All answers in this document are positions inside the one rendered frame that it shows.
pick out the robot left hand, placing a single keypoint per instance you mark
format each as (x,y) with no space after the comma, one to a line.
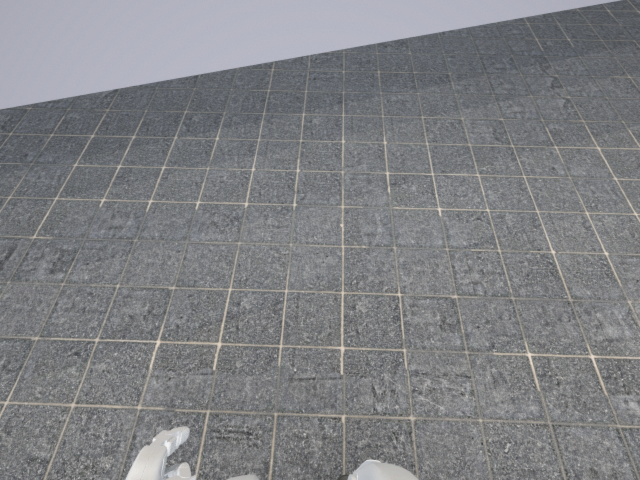
(151,461)

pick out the right robot shin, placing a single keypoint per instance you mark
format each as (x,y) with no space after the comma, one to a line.
(366,462)

